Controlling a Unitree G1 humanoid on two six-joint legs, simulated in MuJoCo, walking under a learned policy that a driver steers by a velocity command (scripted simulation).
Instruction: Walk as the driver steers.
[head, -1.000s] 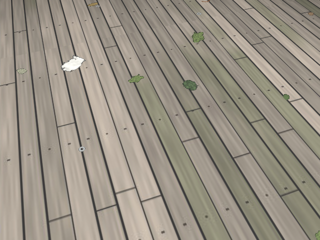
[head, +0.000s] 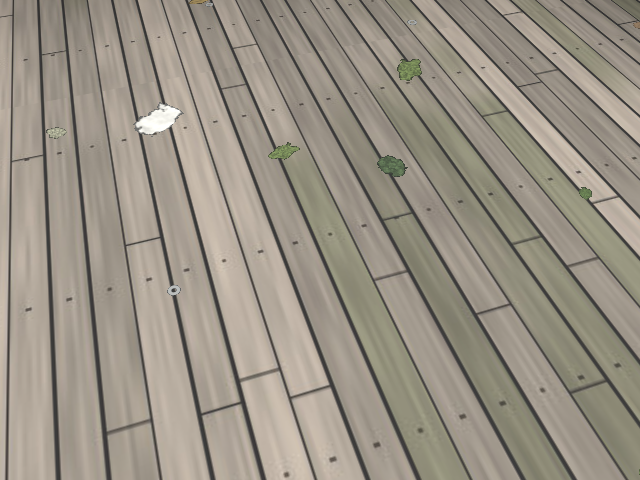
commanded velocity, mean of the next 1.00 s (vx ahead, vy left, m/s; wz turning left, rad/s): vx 0.31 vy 0.00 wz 0.01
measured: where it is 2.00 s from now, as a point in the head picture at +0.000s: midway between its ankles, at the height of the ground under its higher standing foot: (292, 356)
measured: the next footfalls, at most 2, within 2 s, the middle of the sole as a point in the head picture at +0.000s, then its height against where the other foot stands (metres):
right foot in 0.92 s outside the picture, level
left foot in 1.46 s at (248, 370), level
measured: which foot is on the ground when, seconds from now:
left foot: down 0.00-0.92, up 0.94-1.00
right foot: down 0.00-0.42, up 0.44-0.90, down 0.92-1.00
